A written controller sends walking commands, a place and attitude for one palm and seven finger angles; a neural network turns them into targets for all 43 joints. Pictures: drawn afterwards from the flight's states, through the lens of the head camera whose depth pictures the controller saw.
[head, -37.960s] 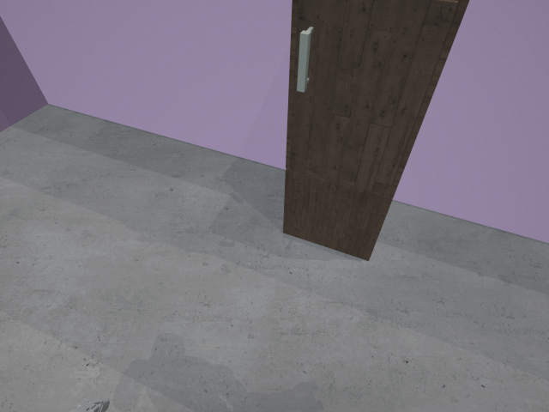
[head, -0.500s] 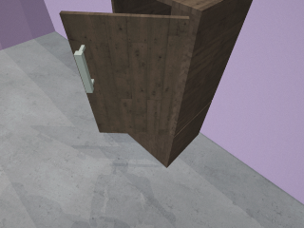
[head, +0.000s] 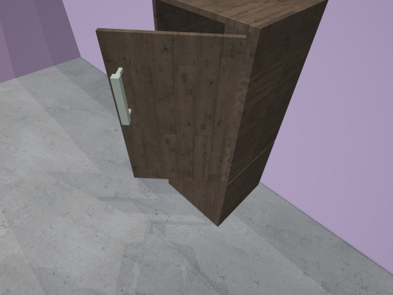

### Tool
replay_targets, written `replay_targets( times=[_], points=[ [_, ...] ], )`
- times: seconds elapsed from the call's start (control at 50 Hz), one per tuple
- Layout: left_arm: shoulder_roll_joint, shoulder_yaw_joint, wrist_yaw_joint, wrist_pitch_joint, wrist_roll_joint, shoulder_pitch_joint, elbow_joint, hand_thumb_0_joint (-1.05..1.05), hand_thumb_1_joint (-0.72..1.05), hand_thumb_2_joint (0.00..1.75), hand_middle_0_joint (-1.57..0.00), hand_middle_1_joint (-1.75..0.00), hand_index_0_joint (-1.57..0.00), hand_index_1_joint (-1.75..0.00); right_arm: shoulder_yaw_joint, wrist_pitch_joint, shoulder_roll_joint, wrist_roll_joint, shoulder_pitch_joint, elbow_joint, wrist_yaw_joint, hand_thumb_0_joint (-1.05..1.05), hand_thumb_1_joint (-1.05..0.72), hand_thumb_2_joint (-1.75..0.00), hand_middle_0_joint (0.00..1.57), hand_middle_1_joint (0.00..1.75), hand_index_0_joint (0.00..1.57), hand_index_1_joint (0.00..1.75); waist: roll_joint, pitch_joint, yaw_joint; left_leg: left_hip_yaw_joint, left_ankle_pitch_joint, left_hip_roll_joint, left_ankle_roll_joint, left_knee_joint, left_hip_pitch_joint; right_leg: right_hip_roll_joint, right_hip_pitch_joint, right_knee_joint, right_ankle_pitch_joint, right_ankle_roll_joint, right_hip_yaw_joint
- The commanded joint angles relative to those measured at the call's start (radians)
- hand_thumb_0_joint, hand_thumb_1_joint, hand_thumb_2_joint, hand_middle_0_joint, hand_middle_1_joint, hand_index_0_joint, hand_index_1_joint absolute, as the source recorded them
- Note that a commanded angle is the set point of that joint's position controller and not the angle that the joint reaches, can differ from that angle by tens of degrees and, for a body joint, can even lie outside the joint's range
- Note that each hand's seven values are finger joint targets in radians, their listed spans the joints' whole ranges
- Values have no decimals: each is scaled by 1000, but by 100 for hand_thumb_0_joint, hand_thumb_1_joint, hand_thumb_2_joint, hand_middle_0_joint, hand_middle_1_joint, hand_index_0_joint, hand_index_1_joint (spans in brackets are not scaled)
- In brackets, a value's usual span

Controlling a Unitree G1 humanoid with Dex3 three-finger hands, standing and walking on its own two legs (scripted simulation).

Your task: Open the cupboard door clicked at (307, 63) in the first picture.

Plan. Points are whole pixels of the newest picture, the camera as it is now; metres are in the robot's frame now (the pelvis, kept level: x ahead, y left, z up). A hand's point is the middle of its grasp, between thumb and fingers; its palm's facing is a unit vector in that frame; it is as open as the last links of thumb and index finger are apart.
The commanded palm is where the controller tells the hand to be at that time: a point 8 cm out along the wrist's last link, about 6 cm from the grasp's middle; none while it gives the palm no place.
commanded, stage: shuffle to correct the standing spot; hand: left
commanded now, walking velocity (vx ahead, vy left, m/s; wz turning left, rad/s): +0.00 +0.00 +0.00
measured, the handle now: (123, 97) +0.59 +0.26 +0.08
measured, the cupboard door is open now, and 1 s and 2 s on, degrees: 42 42 42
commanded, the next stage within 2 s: come to a stop and stand still in 0.34 s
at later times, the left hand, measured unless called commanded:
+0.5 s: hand out of the picture +0.01 +0.18 -0.18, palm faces +0.02 -0.99 -0.17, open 7.4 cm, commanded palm none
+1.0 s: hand out of the picture +0.09 +0.18 -0.17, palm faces -0.03 -0.97 -0.24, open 7.3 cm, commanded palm none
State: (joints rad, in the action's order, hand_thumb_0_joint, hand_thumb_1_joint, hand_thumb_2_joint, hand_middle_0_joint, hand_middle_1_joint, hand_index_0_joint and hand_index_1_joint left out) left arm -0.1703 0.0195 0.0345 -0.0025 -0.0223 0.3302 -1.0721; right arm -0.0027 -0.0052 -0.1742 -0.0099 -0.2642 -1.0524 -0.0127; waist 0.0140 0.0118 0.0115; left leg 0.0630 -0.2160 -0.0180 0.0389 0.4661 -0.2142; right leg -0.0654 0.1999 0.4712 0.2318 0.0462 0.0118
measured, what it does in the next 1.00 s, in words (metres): stands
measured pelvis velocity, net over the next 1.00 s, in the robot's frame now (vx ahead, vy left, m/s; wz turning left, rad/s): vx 0.03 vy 0.01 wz -0.04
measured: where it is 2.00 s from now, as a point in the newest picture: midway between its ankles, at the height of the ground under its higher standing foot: outside the picture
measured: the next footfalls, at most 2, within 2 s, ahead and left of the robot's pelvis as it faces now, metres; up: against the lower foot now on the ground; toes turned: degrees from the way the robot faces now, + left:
none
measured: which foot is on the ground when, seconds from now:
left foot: down 0.00-1.00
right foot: down 0.00-1.00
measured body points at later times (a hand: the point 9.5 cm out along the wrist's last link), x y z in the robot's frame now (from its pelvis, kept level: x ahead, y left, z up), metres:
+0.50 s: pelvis +0.04 +0.01 -0.01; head +0.04 +0.02 +0.44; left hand +0.01 +0.23 -0.17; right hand +0.00 -0.21 -0.16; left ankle +0.03 +0.09 -0.74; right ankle +0.02 -0.12 -0.72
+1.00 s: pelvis +0.03 +0.01 -0.01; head +0.04 +0.00 +0.44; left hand +0.09 +0.24 -0.16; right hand +0.06 -0.23 -0.16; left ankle +0.03 +0.09 -0.74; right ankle +0.05 -0.11 -0.74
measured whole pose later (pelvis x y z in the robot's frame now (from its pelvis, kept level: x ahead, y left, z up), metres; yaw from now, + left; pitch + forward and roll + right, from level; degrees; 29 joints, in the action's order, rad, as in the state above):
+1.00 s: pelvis +0.03 +0.01 -0.01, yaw -2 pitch -1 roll +0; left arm -0.16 0.01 0.05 -0.01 -0.02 0.23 -1.00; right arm 0.02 0.01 -0.18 -0.02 -0.26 -0.99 -0.02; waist -0.01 0.03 -0.01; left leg 0.10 -0.32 -0.01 0.05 0.56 -0.22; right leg -0.04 0.29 0.58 0.27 -0.01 0.07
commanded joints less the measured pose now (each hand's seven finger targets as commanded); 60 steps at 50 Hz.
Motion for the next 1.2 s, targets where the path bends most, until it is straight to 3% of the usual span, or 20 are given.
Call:
replay_targets(
  times=[0.0,0.16,0.24,0.3,0.34,0.38,0.42,0.44,0.5,0.54,0.56,0.6,0.64,0.72,0.84,0.86,0.88,0.94,1.04,1.18],
  points=[
    [-93,-19,0,22,4,48,30,0,90,90,-20,-30,-20,-30,23,-21,-112,0,-30,30,-4,0,-90,-90,20,30,20,30,-16,70,-10,-128,-99,112,-7,-158,-60,-38,33,-99,1,-59,-51],
    [-103,-39,-6,16,-4,77,27,0,90,90,-20,-30,-20,-30,26,-3,-100,-10,-58,10,3,0,-90,-90,20,30,20,30,15,108,1,-95,-303,75,-5,-96,-125,-49,78,-134,315,-87,-96],
    [-128,-61,-8,15,0,93,41,0,90,90,-20,-30,-20,-30,25,-2,-68,-14,-85,22,9,0,-90,-90,20,30,20,30,98,135,-1,-25,-229,21,-11,44,-154,-118,111,-199,433,-133,-196],
    [-128,-72,-8,17,1,74,53,0,90,90,-20,-30,-20,-30,25,-13,-56,-13,-130,19,8,0,-90,-90,20,30,20,30,90,123,-16,-20,-189,27,-9,36,-95,-119,145,-161,389,-143,-166],
    [-98,-72,-10,12,-4,56,64,0,90,90,-20,-30,-20,-30,29,-18,-75,-14,-169,12,6,0,-90,-90,20,30,20,30,-25,146,-30,-94,-263,70,10,-67,-65,-52,192,-53,350,-123,-80],
    [-43,-62,-18,16,-9,40,82,0,90,90,-20,-30,-20,-30,39,-27,-128,-15,-227,-3,-1,0,-90,-90,20,30,20,30,-213,142,-42,-308,-359,218,86,-243,-20,49,248,205,232,-86,80],
    [-17,-51,-23,30,-10,-3,97,0,90,90,-20,-30,-20,-30,36,-36,-115,-13,-240,-4,-8,0,-90,-90,20,30,20,30,-162,144,-42,-393,-185,295,178,-258,65,34,353,355,269,-93,71],
    [-2,-50,-24,36,-6,-17,97,0,90,90,-20,-30,-20,-30,31,-40,-107,-16,-221,-1,-9,0,-90,-90,20,30,20,30,-132,133,-36,-349,-35,298,187,-232,65,15,339,346,273,-93,59],
    [28,-43,-17,43,8,72,52,0,90,90,-20,-30,-20,-30,14,-49,-77,-7,-150,1,-24,0,-90,-90,20,30,20,30,-49,28,26,-142,402,211,113,-72,8,17,22,21,17,-67,64],
    [-43,-44,-3,54,14,131,19,0,90,90,-20,-30,-20,-30,4,-57,-38,7,-135,1,-30,0,-90,-90,20,30,20,30,29,-21,22,-58,265,116,10,-22,-90,-107,-165,-24,-469,-101,-92],
    [-77,-43,-1,50,18,103,19,0,90,90,-20,-30,-20,-30,6,-52,-30,9,-147,-8,-27,0,-90,-90,20,30,20,30,-14,-8,2,-57,107,95,-13,-73,-89,-155,-148,-14,-531,-122,-104],
    [-70,-42,5,40,18,61,21,0,90,90,-20,-30,-20,-30,9,-33,-18,5,-137,-26,-29,0,-90,-90,20,30,20,30,75,21,-3,-60,188,106,-21,-75,-49,-121,-110,13,-590,-113,-70],
    [-61,-40,14,30,16,44,30,0,90,90,-20,-30,-20,-30,17,-27,-27,6,-144,-36,-34,0,-90,-90,20,30,20,30,53,11,-4,-62,361,122,-16,-65,-6,-105,-95,46,-621,-97,-46],
    [-81,-55,21,17,11,22,66,0,90,90,-20,-30,-20,-30,34,-16,-40,2,-122,-21,-34,0,-90,-90,20,30,20,30,8,-49,-3,-54,468,137,-5,-15,56,-94,-71,64,-544,-94,-46],
    [-74,-52,16,1,6,-34,99,0,90,90,-20,-30,-20,-30,34,-5,-45,-3,-62,0,-23,0,-90,-90,20,30,20,30,16,1,-5,-76,213,137,0,-58,1,-73,-7,10,-261,-92,-57],
    [-116,-51,49,8,7,30,63,0,90,90,-20,-30,-20,-30,41,-12,-117,15,23,79,-16,0,-90,-90,20,30,20,30,-31,6,9,-50,308,168,-26,84,-9,-111,18,33,-465,-84,-70],
    [-149,-53,40,18,9,-8,114,0,90,90,-20,-30,-20,-30,36,-7,-72,3,-27,102,-9,0,-90,-90,20,30,20,30,-42,-69,-15,-62,13,100,-28,54,-43,-135,-16,18,-262,-123,-121],
    [-128,-42,14,10,9,-75,138,0,90,90,-20,-30,-20,-30,24,-7,-76,-13,-45,127,1,0,-90,-90,20,30,20,30,-137,30,-26,-130,-89,130,14,-80,-92,-46,85,12,104,-114,-52],
    [-95,-23,-3,10,7,-50,114,0,90,90,-20,-30,-20,-30,16,-11,-117,-11,-24,144,-1,0,-90,-90,20,30,20,30,-16,93,-9,-148,-199,136,28,-169,-143,-17,43,-18,66,-93,-38],
    [-105,-18,-7,24,12,-44,83,0,90,90,-20,-30,-20,-30,4,-17,-113,-8,-49,91,-2,0,-90,-90,20,30,20,30,14,76,-23,-108,-127,114,15,-159,-54,-43,67,-94,87,-92,-82]
  ],
)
